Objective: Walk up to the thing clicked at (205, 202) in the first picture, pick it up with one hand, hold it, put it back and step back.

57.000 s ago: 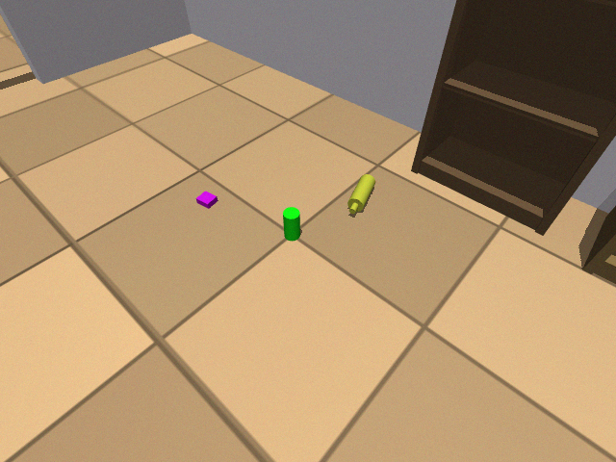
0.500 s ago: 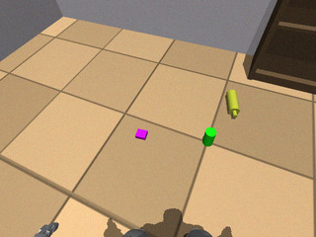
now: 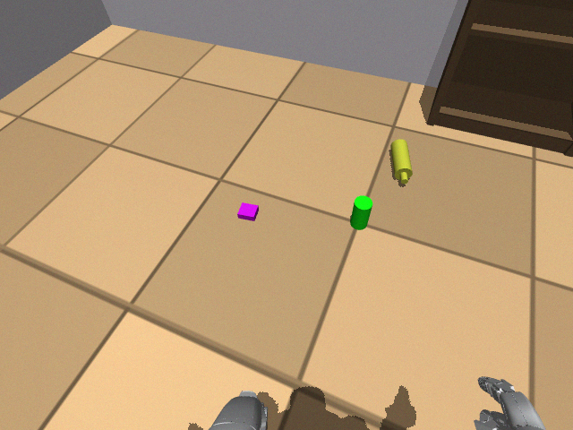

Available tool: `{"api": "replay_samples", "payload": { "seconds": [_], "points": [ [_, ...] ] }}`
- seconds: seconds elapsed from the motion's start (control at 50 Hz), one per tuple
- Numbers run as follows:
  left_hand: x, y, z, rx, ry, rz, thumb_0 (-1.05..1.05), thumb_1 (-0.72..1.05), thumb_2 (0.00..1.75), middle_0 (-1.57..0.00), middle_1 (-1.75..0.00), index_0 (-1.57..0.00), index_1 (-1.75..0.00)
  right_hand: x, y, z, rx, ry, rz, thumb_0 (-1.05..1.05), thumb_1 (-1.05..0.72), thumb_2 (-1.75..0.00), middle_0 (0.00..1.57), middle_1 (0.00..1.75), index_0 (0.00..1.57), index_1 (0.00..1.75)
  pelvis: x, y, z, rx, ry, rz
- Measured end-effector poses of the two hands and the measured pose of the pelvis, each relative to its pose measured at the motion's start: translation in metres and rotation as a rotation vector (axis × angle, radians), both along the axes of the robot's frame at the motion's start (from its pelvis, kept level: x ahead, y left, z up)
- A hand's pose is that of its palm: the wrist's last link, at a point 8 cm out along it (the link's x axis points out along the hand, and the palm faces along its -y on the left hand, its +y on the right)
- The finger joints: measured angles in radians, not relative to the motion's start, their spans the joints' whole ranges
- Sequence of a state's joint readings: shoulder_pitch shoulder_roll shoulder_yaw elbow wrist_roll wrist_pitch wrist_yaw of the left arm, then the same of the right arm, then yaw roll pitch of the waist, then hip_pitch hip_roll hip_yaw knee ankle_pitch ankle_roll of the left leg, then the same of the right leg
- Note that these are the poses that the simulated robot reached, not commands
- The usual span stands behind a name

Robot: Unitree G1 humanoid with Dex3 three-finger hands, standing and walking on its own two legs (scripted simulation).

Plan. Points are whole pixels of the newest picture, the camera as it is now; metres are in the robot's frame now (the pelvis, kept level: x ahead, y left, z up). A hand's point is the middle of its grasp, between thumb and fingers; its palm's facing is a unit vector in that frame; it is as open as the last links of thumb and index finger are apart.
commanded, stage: step back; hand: left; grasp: from above
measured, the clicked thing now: (248, 211) +1.02 +0.21 -0.74
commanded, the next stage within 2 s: stand in 1.14 s
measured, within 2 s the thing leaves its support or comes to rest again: neither
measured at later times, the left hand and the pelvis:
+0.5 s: hand out of the picture -0.02 +0.28 -0.13, palm faces +0.06 -0.92 -0.39, open 7.4 cm; pelvis -0.06 -0.01 +0.01, yaw +3 degrees
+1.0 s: hand out of the picture +0.04 +0.28 -0.14, palm faces +0.09 -0.92 -0.37, open 7.4 cm; pelvis -0.01 +0.01 +0.01, yaw +4 degrees
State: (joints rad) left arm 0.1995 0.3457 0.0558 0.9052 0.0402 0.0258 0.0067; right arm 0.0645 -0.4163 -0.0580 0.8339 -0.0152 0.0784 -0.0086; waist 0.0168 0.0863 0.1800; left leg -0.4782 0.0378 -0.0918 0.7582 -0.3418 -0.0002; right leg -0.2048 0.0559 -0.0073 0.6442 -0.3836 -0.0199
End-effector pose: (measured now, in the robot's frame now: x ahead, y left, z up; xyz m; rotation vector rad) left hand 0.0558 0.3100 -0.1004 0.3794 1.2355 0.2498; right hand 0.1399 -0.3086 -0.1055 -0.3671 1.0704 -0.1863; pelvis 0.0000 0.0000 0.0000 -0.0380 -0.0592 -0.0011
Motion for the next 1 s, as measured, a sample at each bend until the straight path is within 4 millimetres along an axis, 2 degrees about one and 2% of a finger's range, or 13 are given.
{"api": "replay_samples", "payload": {
  "seconds": [0.06,0.1,0.22,0.3,0.38,0.5,0.58,0.68,0.74,0.82,0.9,1.0],
  "points": [
    [-0.03,-0.002,0.014,0.016,0.008,0.021,0.01,0.9,0.89,-0.2,-0.3,-0.21,-0.3,-0.029,0.0,0.002,0.03,0.036,-0.016,0.01,-0.91,-0.9,0.21,0.3,0.2,0.3,-0.013,-0.004,0.01,0.065,0.011,-0.025],
    [-0.042,0.0,0.021,0.031,0.007,0.032,0.01,0.9,0.89,-0.2,-0.3,-0.21,-0.3,-0.049,-0.001,0.002,0.038,0.053,-0.019,0.01,-0.91,-0.9,0.21,0.3,0.2,0.3,-0.023,-0.004,0.013,0.076,0.02,-0.008],
    [-0.058,0.015,0.027,0.057,-0.084,0.041,0.01,0.9,0.89,-0.2,-0.3,-0.21,-0.3,-0.109,0.0,-0.012,0.02,0.17,0.01,0.01,-0.91,-0.9,0.21,0.3,0.2,0.3,-0.05,0.001,0.008,0.047,0.034,0.058],
    [-0.07,0.029,0.018,0.045,-0.117,0.069,0.01,0.9,0.89,-0.2,-0.3,-0.21,-0.3,-0.135,0.012,-0.011,0.014,0.206,0.02,0.01,-0.91,-0.9,0.21,0.3,0.2,0.3,-0.063,0.007,0.005,0.082,0.01,0.079],
    [-0.083,0.025,0.014,0.001,-0.079,0.081,0.01,0.9,0.89,-0.2,-0.3,-0.2,-0.3,-0.148,0.018,0.001,0.029,0.171,0.005,0.01,-0.9,-0.9,0.21,0.3,0.2,0.3,-0.064,0.007,0.012,0.059,0.01,0.085],
    [-0.085,0.01,0.009,-0.026,-0.05,0.065,0.01,0.9,0.89,-0.2,-0.3,-0.2,-0.3,-0.14,0.003,0.006,0.026,0.126,-0.005,0.01,-0.9,-0.9,0.21,0.3,0.21,0.3,-0.061,-0.005,0.013,0.06,0.01,0.064],
    [-0.081,-0.007,0.007,-0.016,-0.062,0.07,0.01,0.9,0.89,-0.2,-0.3,-0.2,-0.3,-0.123,-0.014,-0.004,0.019,0.124,-0.011,0.01,-0.9,-0.9,0.21,0.3,0.21,0.3,-0.053,-0.015,0.006,0.019,-0.003,0.069],
    [-0.083,-0.019,0.014,-0.023,-0.077,0.102,0.01,0.9,0.89,-0.2,-0.3,-0.21,-0.3,-0.096,-0.015,0.0,0.02,0.122,0.03,0.01,-0.91,-0.9,0.21,0.3,0.2,0.3,-0.044,-0.018,0.013,0.044,0.006,0.077],
    [-0.081,-0.018,0.017,-0.021,-0.064,0.111,0.01,0.9,0.89,-0.2,-0.3,-0.21,-0.3,-0.082,-0.013,0.001,0.021,0.119,0.053,0.01,-0.91,-0.9,0.21,0.3,0.2,0.3,-0.037,-0.016,0.016,0.045,0.013,0.081],
    [-0.074,-0.007,0.014,-0.015,-0.045,0.116,0.01,0.9,0.89,-0.2,-0.3,-0.21,-0.3,-0.068,-0.003,-0.001,0.019,0.133,0.066,0.01,-0.91,-0.9,0.2,0.3,0.2,0.3,-0.028,-0.009,0.014,0.041,0.022,0.092],
    [-0.057,0.009,0.002,-0.017,-0.043,0.118,0.01,0.9,0.89,-0.2,-0.3,-0.21,-0.3,-0.058,0.013,-0.005,0.008,0.138,0.059,0.01,-0.91,-0.9,0.2,0.3,0.2,0.3,-0.021,0.002,0.007,0.052,0.017,0.095],
    [-0.032,0.015,-0.004,-0.039,-0.053,0.099,0.01,0.9,0.89,-0.2,-0.3,-0.2,-0.3,-0.045,0.034,-0.002,0.031,0.122,0.05,0.01,-0.91,-0.9,0.21,0.3,0.2,0.3,-0.013,0.01,0.009,0.032,0.02,0.073]
  ]
}}
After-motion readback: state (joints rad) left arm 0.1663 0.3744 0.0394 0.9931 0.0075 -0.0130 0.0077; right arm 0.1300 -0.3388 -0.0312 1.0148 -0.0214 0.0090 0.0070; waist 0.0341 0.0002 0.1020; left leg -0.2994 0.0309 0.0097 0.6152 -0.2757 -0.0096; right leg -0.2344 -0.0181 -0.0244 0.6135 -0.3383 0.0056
